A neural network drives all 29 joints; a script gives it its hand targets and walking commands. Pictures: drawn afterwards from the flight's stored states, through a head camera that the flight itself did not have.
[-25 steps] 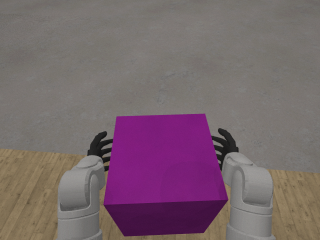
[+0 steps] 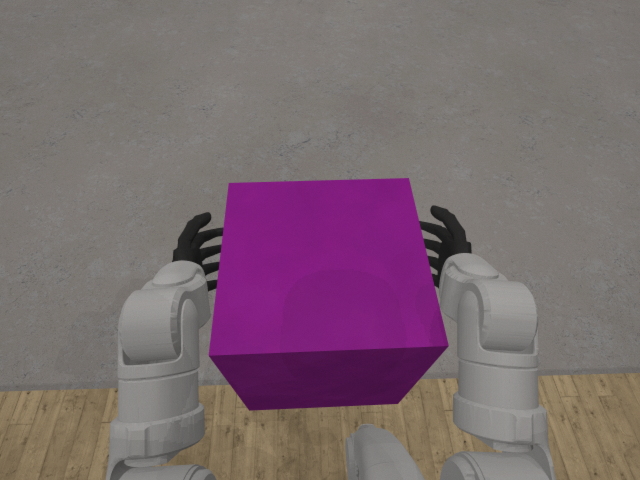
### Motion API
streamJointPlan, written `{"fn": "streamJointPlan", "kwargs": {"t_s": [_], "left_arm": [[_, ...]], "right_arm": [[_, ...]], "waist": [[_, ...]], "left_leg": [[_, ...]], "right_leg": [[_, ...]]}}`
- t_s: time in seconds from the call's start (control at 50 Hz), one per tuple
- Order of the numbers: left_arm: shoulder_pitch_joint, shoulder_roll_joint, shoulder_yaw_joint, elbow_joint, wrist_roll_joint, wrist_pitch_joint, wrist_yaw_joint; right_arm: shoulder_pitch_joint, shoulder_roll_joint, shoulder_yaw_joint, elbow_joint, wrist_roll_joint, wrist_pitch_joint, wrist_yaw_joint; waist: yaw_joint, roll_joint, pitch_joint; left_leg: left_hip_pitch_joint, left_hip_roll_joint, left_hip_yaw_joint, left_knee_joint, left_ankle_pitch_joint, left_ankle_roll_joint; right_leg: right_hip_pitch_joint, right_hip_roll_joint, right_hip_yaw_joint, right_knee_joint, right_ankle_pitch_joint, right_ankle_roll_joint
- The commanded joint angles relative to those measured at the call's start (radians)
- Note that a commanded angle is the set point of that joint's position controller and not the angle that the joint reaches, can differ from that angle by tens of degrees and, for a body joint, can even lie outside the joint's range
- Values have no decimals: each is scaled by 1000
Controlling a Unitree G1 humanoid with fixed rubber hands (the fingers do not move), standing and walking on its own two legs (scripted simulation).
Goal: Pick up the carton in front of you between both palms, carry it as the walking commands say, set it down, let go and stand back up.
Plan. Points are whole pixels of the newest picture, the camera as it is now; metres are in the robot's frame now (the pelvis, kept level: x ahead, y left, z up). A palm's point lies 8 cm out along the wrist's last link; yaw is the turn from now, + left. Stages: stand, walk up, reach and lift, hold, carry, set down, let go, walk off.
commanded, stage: carry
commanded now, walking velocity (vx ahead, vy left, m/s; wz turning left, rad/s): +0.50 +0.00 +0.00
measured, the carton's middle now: (321, 304) +0.32 -0.03 +0.01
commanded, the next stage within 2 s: none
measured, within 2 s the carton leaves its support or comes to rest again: neither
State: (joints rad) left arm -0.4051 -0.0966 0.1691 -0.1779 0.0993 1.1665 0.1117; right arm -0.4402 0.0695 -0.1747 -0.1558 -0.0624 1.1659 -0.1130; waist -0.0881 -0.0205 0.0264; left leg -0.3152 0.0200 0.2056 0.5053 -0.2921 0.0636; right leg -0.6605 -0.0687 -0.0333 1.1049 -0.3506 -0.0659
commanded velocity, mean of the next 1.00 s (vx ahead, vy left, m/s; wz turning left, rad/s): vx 0.50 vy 0.00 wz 0.00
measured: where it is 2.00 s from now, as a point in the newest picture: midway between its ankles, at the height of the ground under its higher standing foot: (286, 186)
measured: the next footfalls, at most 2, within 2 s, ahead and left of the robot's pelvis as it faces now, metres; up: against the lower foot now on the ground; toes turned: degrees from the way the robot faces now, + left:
right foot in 0.18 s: +0.31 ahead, -0.11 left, +0.00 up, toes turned -5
left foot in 0.76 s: +0.74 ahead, +0.03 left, -0.10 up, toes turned +4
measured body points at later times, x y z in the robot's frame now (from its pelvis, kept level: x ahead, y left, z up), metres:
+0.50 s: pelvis +0.33 -0.07 +0.00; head +0.41 -0.07 +0.44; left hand +0.70 +0.12 +0.10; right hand +0.74 -0.19 +0.10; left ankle +0.38 +0.09 -0.69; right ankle +0.28 -0.10 -0.73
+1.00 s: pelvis +0.68 -0.01 -0.11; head +0.76 -0.01 +0.33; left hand +1.07 +0.10 -0.07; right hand +1.03 -0.20 -0.07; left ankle +0.70 +0.03 -0.84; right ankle +0.67 -0.15 -0.74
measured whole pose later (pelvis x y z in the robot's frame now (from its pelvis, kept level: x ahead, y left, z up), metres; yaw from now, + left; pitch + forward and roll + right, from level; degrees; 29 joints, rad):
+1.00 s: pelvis +0.68 -0.01 -0.11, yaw -1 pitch +4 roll +0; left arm -0.65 -0.01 0.20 0.16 0.05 1.20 0.15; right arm -0.63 0.00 -0.18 0.17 -0.04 1.15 -0.11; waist -0.09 -0.01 0.11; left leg -0.39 -0.07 0.14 0.59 -0.28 0.14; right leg -0.66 -0.01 0.02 1.26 -0.43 -0.05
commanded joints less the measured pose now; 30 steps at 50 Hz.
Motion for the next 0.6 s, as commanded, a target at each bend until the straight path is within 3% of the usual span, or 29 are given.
{"fn": "streamJointPlan", "kwargs": {"t_s": [0.0, 0.02, 0.04, 0.08, 0.1, 0.12, 0.14, 0.16, 0.18, 0.2, 0.22, 0.24, 0.26, 0.28, 0.3, 0.32, 0.34, 0.36, 0.38, 0.4, 0.42, 0.44, 0.46, 0.48, 0.5, 0.52, 0.54, 0.56, 0.58], "left_arm": [[-694, -843, -702, 30, -360, -25, -177], [-763, -843, -707, 11, -378, -29, -178], [-812, -827, -702, 23, -399, -19, -180], [-823, -813, -675, 90, -371, -8, -181], [-884, -830, -682, 55, -424, -3, -184], [-943, -783, -642, 73, -424, 0, -184], [-1001, -780, -630, 92, -429, 7, -181], [-969, -770, -589, 140, -462, 26, -178], [-1059, -800, -597, 63, -485, 28, -183], [-1083, -877, -601, 87, -525, 39, -195], [-1164, -947, -637, 36, -550, 31, -202], [-1198, -1004, -620, 51, -574, 38, -208], [-1155, -989, -599, 99, -553, 42, -211], [-1147, -1035, -599, 69, -593, 36, -218], [-1180, -1057, -631, -8, -618, 33, -224], [-1173, -1073, -627, 29, -606, 38, -230], [-1120, -1062, -613, 75, -589, 47, -229], [-1097, -1073, -616, 92, -575, 46, -234], [-1152, -1054, -623, -7, -587, 28, -235], [-1157, -1069, -650, -25, -590, 34, -235], [-1161, -1102, -675, -2, -590, 32, -235], [-1129, -1057, -681, 18, -584, 28, -237], [-1027, -1039, -662, 104, -536, 34, -240], [-990, -1021, -640, 146, -517, 25, -244], [-894, -1027, -622, 261, -485, 25, -247], [-947, -1027, -640, 191, -487, -2, -254], [-1028, -1019, -662, 117, -510, -14, -256], [-1099, -1012, -709, 82, -541, -20, -253], [-1035, -1017, -683, 126, -542, -14, -252]], "right_arm": [[-736, 868, 716, 24, 455, -23, 271], [-775, 861, 713, 32, 445, -18, 262], [-803, 854, 705, 54, 431, -15, 255], [-888, 863, 688, 106, 434, -6, 246], [-879, 861, 676, 110, 435, 2, 238], [-933, 879, 654, 192, 416, 16, 233], [-975, 863, 626, 188, 406, 22, 227], [-894, 840, 598, 227, 403, 45, 218], [-971, 919, 615, 195, 461, 44, 223], [-1034, 946, 582, 165, 441, 41, 213], [-1055, 980, 564, 154, 422, 39, 210], [-1043, 974, 541, 165, 401, 34, 194], [-1034, 956, 512, 152, 385, 34, 186], [-1016, 962, 539, 114, 385, 29, 178], [-991, 993, 509, 94, 380, 33, 177], [-983, 976, 497, 143, 331, 39, 171], [-927, 990, 508, 140, 334, 49, 171], [-927, 958, 497, 132, 295, 36, 170], [-936, 986, 533, 131, 324, 40, 178], [-947, 1002, 548, 119, 337, 28, 177], [-950, 976, 530, 81, 300, 19, 178], [-919, 966, 546, 119, 302, 27, 180], [-895, 940, 557, 131, 286, 24, 184], [-858, 933, 555, 191, 272, 28, 188], [-825, 920, 556, 218, 263, 21, 201], [-916, 934, 599, 149, 295, 7, 209], [-927, 931, 598, 151, 291, 1, 210], [-906, 936, 585, 180, 291, 2, 219], [-917, 930, 571, 138, 300, 7, 215]], "waist": [[8, 159, -421], [26, 190, -395], [36, 178, -382], [60, 139, -431], [95, 163, -460], [149, -20, -555], [173, -279, -641], [145, -296, -654], [158, -289, -619], [161, -151, -588], [198, -125, -607], [164, -115, -638], [152, -127, -623], [178, -90, -636], [156, -38, -675], [172, -67, -667], [182, -97, -614], [169, -36, -596], [201, -93, -626], [185, -92, -594], [196, -57, -590], [190, -54, -546], [182, -116, -537], [220, -97, -552], [252, -88, -489], [286, -66, -445], [273, -61, -458], [260, -64, -420], [257, -63, -377]], "left_leg": [[335, 232, -200, -105, 525, 128], [295, 179, -120, -70, 545, 103], [314, 179, -120, -24, 583, 82], [259, 161, -35, 126, 594, 51], [202, 110, -25, 217, 542, 3], [32, 64, -50, 448, 356, -34], [-234, -94, -107, 720, -200, -66], [-332, -59, -216, 827, -283, -34], [-403, -35, -231, 817, -243, -13], [-409, -24, -245, 791, -191, -7], [-473, -31, -234, 784, -173, -18], [-401, 8, -258, 699, -124, -20], [-378, 24, -240, 675, -108, -21], [-418, 16, -226, 640, -100, -22], [-366, 19, -250, 612, -72, -23], [-417, 8, -229, 566, -73, -27], [-440, 29, -233, 512, -83, -24], [-451, 16, -226, 439, -98, -24], [-450, 23, -204, 387, -63, -26], [-471, -4, -204, 371, -15, -34], [-432, -19, -161, 318, 57, -24], [-435, -21, -134, 312, 113, -21], [-451, -7, -157, 389, 219, -14], [-525, -2, -146, 329, 290, -10], [-653, 11, -162, 274, 393, -18], [-736, 1, -118, 193, 441, -12], [-676, -23, -136, 154, 448, 5], [-642, -20, -126, 85, 434, -4], [-485, -5, -111, -29, 537, 4]], "right_leg": [[22, 18, -71, -278, 185, -9], [82, 38, -116, -401, 241, -7], [133, 60, -139, -428, 186, -18], [311, 106, -202, -571, 327, -40], [455, 103, -171, -594, 329, -49], [719, -24, 37, -569, 348, -113], [930, -271, 521, -637, 348, -215], [943, -304, 608, -712, 263, -239], [941, -245, 540, -682, 371, -197], [907, -235, 453, -652, 465, -161], [923, -203, 419, -647, 557, -186], [922, -186, 326, -608, 665, -140], [867, -199, 300, -624, 658, -149], [890, -198, 292, -626, 691, -156], [915, -196, 299, -594, 765, -158], [963, -181, 285, -615, 740, -165], [938, -211, 288, -621, 673, -194], [922, -194, 262, -621, 686, -201], [954, -191, 279, -600, 704, -205], [980, -162, 227, -592, 774, -172], [944, -137, 178, -582, 808, -165], [926, -150, 163, -606, 898, -140], [953, -156, 145, -566, 907, -130], [1044, -120, 135, -491, 869, -99], [1093, -75, 148, -445, 736, -116], [1141, -63, 173, -396, 774, -93], [1115, -43, 166, -395, 797, -103], [1099, -63, 168, -399, 737, -107], [919, -46, 134, -433, 653, -124]]}}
